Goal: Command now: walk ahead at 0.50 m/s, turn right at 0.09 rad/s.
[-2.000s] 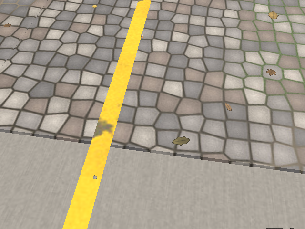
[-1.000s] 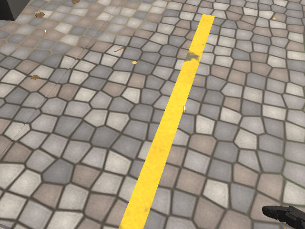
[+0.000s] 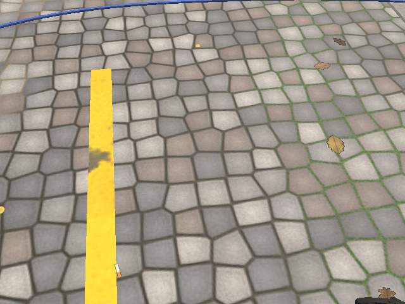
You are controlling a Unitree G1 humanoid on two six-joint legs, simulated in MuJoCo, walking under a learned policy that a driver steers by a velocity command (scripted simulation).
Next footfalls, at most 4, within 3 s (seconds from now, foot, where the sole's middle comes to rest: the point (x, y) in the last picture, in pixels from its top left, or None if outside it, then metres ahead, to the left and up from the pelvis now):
0.46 right None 0.43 -0.13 -0.76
1.00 left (178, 236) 0.70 0.13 -0.76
1.50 right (203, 160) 1.04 0.06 -0.76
1.98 left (114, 148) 1.08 0.44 -0.76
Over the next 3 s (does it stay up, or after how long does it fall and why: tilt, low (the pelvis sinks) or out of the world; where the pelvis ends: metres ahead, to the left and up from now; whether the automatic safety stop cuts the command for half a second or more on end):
stays up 1.15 0.34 0.01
